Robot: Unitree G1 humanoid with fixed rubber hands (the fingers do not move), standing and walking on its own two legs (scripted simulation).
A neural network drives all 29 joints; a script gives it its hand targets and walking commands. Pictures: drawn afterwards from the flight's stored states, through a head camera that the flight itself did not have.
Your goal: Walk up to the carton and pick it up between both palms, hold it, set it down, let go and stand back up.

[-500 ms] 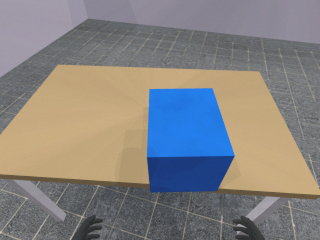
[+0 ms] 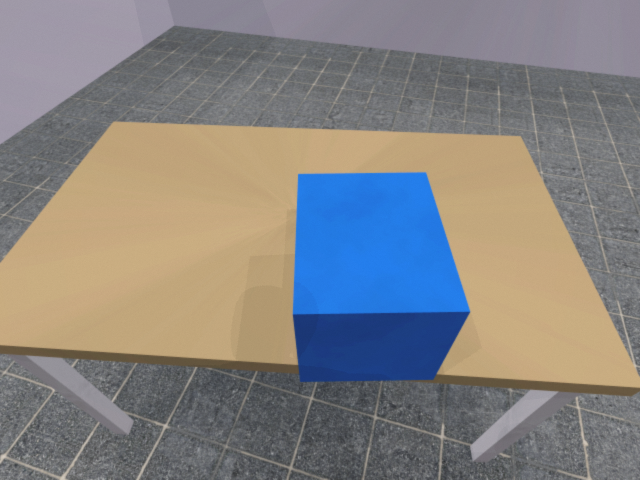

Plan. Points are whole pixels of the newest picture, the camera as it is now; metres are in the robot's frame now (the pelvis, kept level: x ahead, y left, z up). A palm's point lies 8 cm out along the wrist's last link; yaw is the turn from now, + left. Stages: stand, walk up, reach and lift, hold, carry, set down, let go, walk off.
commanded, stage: stand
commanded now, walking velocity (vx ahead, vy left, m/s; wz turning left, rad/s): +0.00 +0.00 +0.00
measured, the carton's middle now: (364, 274) +0.44 -0.05 -0.02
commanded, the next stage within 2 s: walk up in 1.18 s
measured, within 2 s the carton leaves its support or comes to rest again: neither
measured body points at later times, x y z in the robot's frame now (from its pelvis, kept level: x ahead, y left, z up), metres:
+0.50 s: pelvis +0.00 +0.00 +0.01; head +0.02 +0.00 +0.46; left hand +0.04 +0.22 -0.14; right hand +0.04 -0.22 -0.14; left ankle +0.00 +0.12 -0.72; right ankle +0.00 -0.12 -0.72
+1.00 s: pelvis +0.00 -0.01 +0.02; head +0.01 -0.02 +0.47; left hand -0.01 +0.19 -0.15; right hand +0.00 -0.22 -0.15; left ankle +0.00 +0.12 -0.72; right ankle +0.00 -0.12 -0.72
